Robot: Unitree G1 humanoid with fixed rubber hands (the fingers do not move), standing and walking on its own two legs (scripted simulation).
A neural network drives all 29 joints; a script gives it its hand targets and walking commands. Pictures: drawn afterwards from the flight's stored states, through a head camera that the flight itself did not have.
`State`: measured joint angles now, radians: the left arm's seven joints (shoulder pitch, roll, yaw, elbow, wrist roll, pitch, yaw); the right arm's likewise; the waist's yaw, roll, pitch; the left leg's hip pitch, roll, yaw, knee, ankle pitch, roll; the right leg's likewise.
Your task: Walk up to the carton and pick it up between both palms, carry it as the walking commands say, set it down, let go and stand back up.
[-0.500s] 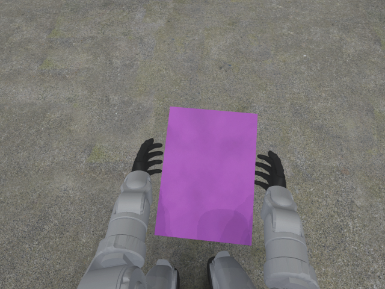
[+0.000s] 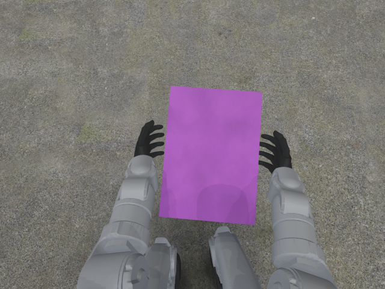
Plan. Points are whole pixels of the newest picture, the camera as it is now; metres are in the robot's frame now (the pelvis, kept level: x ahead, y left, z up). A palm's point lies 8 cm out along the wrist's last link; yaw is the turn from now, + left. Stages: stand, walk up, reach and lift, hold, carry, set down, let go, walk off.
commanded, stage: set down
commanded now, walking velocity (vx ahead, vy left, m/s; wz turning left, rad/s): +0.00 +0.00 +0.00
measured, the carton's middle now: (209, 155) +0.43 -0.08 -0.15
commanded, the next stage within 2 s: none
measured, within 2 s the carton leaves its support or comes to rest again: neither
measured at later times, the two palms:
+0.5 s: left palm (154, 158) +0.44 +0.06 -0.15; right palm (267, 169) +0.38 -0.22 -0.16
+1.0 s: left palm (159, 161) +0.46 +0.06 -0.24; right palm (258, 170) +0.40 -0.22 -0.24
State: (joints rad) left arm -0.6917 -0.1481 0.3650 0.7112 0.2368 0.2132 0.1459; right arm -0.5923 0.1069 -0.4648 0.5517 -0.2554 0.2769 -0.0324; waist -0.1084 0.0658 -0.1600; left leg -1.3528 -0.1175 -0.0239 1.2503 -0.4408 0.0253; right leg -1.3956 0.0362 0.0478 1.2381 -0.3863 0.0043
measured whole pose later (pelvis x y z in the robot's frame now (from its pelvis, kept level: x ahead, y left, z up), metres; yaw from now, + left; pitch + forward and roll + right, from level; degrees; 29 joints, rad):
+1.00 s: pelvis -0.03 +0.00 -0.15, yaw +1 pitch +44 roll +1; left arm -1.02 -0.05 0.35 0.80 0.18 0.22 0.22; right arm -0.89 0.00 -0.46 0.65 -0.18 0.28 -0.08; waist -0.11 0.07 -0.14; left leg -2.01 -0.14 0.00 1.79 -0.54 0.01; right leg -2.05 0.04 0.02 1.77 -0.48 0.01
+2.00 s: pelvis -0.04 -0.02 -0.26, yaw +2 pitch +41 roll +1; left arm -1.33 0.12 0.25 0.97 0.02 0.18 0.21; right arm -1.21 -0.19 -0.36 0.84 -0.05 0.24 -0.06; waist -0.13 0.06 0.19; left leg -2.28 -0.16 0.00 2.13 -0.58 -0.04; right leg -2.32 0.02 -0.02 2.11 -0.50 -0.03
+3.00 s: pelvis -0.03 -0.01 -0.28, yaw +2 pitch +36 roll +0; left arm -1.42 0.19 0.22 1.11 0.00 0.14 0.14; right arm -1.32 -0.26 -0.34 1.04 -0.01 0.16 0.00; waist -0.14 0.07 0.32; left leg -2.24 -0.17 0.02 2.24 -0.63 -0.01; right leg -2.27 0.01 -0.03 2.21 -0.56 -0.02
